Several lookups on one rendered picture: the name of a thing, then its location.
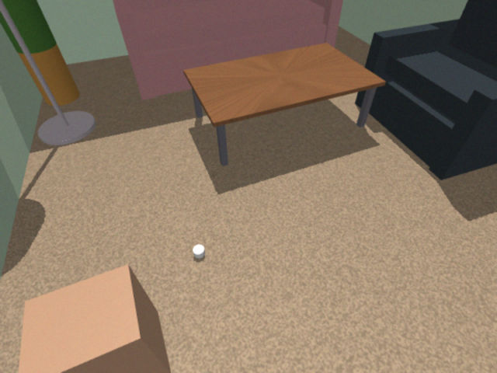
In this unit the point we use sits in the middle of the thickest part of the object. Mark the floor lamp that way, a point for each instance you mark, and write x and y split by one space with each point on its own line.
64 128

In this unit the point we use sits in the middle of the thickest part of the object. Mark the sofa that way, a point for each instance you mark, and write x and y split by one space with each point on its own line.
165 37

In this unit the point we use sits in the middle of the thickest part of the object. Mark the coffee table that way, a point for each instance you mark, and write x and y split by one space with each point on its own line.
251 87

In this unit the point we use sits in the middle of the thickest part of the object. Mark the armchair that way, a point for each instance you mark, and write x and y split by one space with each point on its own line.
440 95

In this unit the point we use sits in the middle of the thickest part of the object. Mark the potted plant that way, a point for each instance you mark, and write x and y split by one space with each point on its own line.
36 34

